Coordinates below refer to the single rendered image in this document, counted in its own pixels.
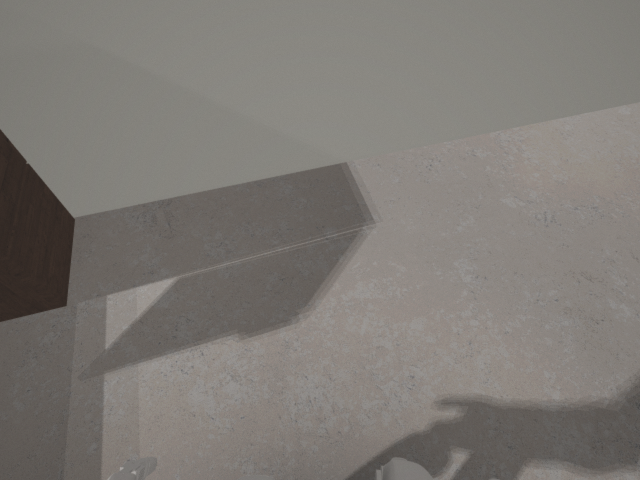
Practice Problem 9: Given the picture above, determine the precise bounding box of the right robot thigh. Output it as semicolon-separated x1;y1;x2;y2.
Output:
375;460;433;480

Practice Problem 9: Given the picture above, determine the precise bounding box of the left robot hand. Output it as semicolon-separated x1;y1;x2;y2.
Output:
108;457;157;480

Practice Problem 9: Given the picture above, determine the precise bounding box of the cupboard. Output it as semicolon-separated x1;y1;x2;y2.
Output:
0;129;75;322

